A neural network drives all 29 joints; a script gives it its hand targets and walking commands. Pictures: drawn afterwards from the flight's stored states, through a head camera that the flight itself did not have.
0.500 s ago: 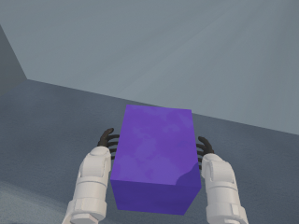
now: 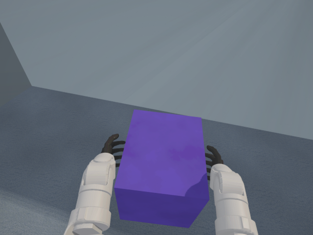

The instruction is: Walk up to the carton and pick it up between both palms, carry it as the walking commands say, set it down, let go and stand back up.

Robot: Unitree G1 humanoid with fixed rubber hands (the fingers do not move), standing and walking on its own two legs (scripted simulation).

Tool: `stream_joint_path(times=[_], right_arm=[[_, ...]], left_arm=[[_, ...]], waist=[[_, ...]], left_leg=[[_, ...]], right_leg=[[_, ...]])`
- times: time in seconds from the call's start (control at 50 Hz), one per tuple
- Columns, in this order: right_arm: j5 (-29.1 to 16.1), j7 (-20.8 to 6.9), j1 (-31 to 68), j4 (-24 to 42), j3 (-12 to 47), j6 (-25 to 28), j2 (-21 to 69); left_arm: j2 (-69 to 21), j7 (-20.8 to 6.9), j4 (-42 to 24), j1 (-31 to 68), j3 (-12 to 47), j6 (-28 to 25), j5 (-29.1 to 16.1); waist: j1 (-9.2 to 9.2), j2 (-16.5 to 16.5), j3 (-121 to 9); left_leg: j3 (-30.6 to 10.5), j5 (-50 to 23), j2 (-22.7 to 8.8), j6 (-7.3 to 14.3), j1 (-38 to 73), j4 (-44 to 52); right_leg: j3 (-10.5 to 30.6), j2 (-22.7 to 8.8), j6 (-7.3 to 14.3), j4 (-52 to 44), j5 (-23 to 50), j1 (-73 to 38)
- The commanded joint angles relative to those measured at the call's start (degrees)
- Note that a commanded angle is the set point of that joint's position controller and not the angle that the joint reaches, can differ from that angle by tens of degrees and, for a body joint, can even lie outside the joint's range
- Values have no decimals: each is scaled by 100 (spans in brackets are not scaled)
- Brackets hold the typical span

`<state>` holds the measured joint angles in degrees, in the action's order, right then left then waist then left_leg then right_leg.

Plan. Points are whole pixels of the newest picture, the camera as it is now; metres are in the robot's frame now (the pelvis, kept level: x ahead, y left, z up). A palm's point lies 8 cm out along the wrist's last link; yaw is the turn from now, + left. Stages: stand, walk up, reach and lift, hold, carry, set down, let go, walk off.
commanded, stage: hold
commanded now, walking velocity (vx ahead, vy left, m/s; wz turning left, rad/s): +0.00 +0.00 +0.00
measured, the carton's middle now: (161, 168) +0.32 -0.01 -0.02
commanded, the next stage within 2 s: carry in 0.22 s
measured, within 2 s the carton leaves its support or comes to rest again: neither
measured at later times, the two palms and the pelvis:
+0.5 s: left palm (97, 152) +0.29 +0.15 +0.10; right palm (214, 160) +0.28 -0.15 +0.08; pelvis -0.01 +0.01 -0.02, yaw +5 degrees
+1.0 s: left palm (30, 171) +0.23 +0.28 +0.11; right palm (154, 145) +0.33 +0.01 +0.07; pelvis -0.03 +0.05 -0.02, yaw +26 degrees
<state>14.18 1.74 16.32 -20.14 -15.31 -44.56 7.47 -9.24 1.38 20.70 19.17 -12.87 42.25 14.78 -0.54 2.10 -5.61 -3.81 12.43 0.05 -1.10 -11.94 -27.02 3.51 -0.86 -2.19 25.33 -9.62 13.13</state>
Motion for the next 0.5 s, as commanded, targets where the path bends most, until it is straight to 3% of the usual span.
stream_joint_path(times=[0.0,0.18,0.2,0.22,0.26,0.3,0.32,0.34,0.36,0.38,0.4,0.42,0.46,0.48], right_arm=[[-2031,-1765,4711,1557,4201,415,6207],[-2092,-1750,4055,1621,4256,303,6159],[-2185,-1639,4495,1726,4118,428,5797],[-2259,-1598,4600,2016,4253,438,5825],[-2469,-1506,4704,2460,4510,274,5994],[-2589,-1354,4950,2862,4674,-4,6068],[-2592,-1263,4964,2843,4687,-176,6066],[-2595,-1166,5139,2879,4688,-328,5981],[-2617,-1034,5466,2848,4664,-509,5755],[-2615,-923,5716,2636,4625,-681,5614],[-2685,-787,6137,2494,4573,-821,5320],[-2780,-666,6580,2442,4530,-963,5056],[-2815,-478,6407,2350,4311,-1227,4532],[-2776,-407,6122,2184,4105,-1336,4477]], left_arm=[[-6106,-1790,-460,3407,3370,-249,-1791],[-6169,-1713,-913,3079,3628,-133,-1874],[-6014,-1627,-1145,3278,3754,-120,-1953],[-5947,-1566,-1323,3187,3825,-125,-1978],[-5936,-1422,-1979,3423,3999,-27,-2217],[-6002,-1270,-2348,3821,4113,217,-2406],[-5941,-1193,-2396,3869,4066,370,-2405],[-5869,-1089,-2426,4080,4067,503,-2405],[-5643,-944,-2277,4093,3936,676,-2335],[-5363,-789,-2221,4306,3825,829,-2249],[-5056,-631,-1877,4644,3691,961,-2200],[-4820,-434,-1821,5085,3677,1071,-2191],[-4529,-74,-1545,4621,3332,1372,-1966],[-4471,59,-1383,4496,3152,1533,-1855]], waist=[[269,-410,-1726],[154,-96,-1859],[-47,-337,-2897],[3,-323,-3032],[53,-240,-2852],[64,-264,-2499],[90,-458,-2303],[115,-898,-2108],[172,-1596,-1968],[178,-1834,-1709],[137,-1711,-1519],[92,-1641,-1369],[-21,-680,-1499],[-97,311,-1181]], left_leg=[[85,-129,623,169,617,564],[31,-946,603,89,808,587],[-20,-2757,-654,-88,551,-669],[-72,-2765,-589,-86,286,-801],[-53,-2584,-475,-8,-174,-974],[-138,-1715,-333,98,-886,-1079],[-215,-877,-240,150,-1483,-1165],[-57,244,15,134,-1989,-1602],[315,1060,327,127,-2094,-2635],[446,1156,107,94,-2177,-2986],[409,929,-146,79,-2029,-2796],[385,965,-202,143,-1607,-2432],[66,1023,-179,193,-331,-1418],[-881,1435,-460,331,-403,-350]], right_leg=[[-116,668,68,-363,-108,-1067],[-117,718,103,-337,806,-1328],[-73,-813,230,863,3148,-992],[-57,-740,177,1049,3285,-1026],[-205,-795,106,1206,2598,-950],[-140,-860,72,1175,1094,-761],[34,-965,136,984,224,-825],[412,-1272,301,557,-739,-878],[949,-1825,624,-118,-1427,-544],[1154,-2253,885,-585,-1917,-212],[952,-2184,881,-612,-2331,167],[702,-1950,732,-483,-2509,670],[-89,-1405,328,591,-2270,1612],[-632,-887,104,1539,-2280,1940]])
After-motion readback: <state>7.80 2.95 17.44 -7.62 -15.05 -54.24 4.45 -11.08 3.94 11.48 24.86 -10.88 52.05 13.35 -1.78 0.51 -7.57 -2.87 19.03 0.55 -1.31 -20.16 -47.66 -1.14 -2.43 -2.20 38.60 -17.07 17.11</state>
